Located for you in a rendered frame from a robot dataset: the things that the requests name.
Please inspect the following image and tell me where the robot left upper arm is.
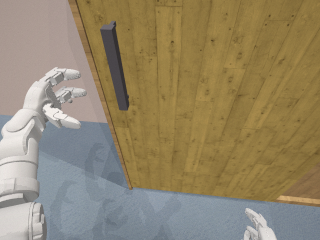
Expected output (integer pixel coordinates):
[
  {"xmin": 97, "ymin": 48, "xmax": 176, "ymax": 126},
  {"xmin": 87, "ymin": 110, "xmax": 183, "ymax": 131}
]
[{"xmin": 0, "ymin": 202, "xmax": 47, "ymax": 240}]

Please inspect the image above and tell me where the wardrobe door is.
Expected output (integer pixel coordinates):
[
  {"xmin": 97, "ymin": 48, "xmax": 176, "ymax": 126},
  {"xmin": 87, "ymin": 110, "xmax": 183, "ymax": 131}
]
[
  {"xmin": 281, "ymin": 162, "xmax": 320, "ymax": 199},
  {"xmin": 77, "ymin": 0, "xmax": 320, "ymax": 202}
]

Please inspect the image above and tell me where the robot left hand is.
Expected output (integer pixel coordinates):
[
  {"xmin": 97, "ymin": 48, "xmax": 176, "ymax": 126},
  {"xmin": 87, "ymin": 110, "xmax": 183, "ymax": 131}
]
[{"xmin": 22, "ymin": 67, "xmax": 87, "ymax": 129}]

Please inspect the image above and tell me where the robot left forearm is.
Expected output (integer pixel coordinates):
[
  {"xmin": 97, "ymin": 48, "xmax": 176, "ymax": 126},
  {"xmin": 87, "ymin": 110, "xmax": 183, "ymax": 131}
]
[{"xmin": 0, "ymin": 109, "xmax": 46, "ymax": 209}]

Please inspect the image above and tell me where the robot right hand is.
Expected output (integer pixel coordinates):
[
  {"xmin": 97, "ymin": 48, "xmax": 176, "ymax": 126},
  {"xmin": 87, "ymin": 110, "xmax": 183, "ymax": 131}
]
[{"xmin": 243, "ymin": 208, "xmax": 277, "ymax": 240}]

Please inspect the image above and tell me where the handle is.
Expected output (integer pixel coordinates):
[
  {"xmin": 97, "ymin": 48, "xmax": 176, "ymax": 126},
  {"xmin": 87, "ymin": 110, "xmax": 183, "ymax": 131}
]
[{"xmin": 100, "ymin": 21, "xmax": 130, "ymax": 111}]

